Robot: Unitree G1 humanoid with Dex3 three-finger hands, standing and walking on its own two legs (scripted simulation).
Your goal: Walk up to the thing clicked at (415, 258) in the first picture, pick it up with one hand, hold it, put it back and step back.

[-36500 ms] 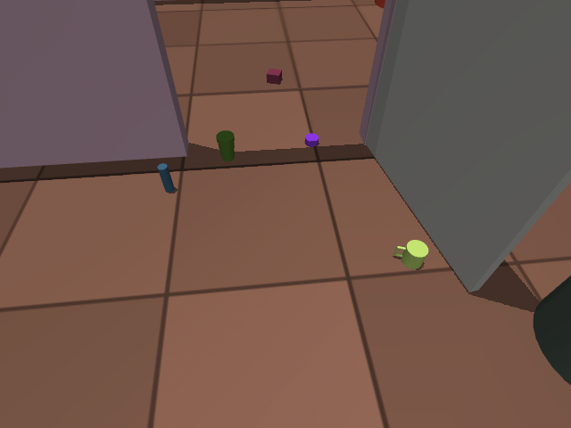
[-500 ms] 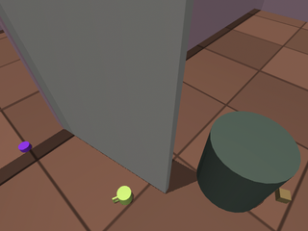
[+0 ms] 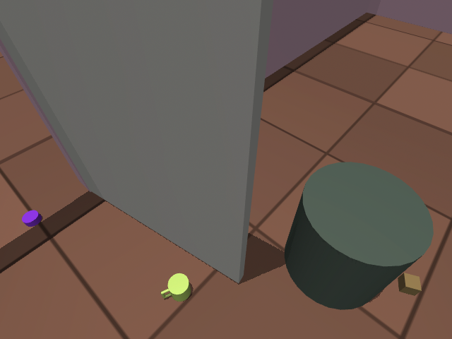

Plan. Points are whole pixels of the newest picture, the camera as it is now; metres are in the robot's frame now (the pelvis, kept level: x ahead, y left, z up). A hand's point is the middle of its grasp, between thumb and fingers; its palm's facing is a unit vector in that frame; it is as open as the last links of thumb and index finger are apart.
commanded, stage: stand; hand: left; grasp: from above
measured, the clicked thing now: (175, 289) +0.47 +0.23 -0.74
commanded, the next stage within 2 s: step back in 1.28 s
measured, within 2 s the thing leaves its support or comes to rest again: neither
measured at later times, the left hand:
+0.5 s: hand out of the picture +0.07 +0.24 -0.16, palm faces +0.01 -0.94 -0.34, open 7.3 cm
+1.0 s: hand out of the picture +0.09 +0.25 -0.16, palm faces +0.01 -0.94 -0.34, open 7.3 cm
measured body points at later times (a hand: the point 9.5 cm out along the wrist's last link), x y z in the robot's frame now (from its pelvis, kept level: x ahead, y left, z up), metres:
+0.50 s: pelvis +0.01 -0.01 +0.00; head +0.02 -0.01 +0.45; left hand +0.07 +0.29 -0.13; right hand +0.08 -0.30 -0.14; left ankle +0.02 +0.13 -0.75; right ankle +0.00 -0.14 -0.75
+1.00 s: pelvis +0.02 +0.00 +0.00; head +0.03 -0.01 +0.45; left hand +0.09 +0.29 -0.13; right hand +0.09 -0.30 -0.14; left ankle +0.02 +0.13 -0.75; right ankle +0.00 -0.14 -0.75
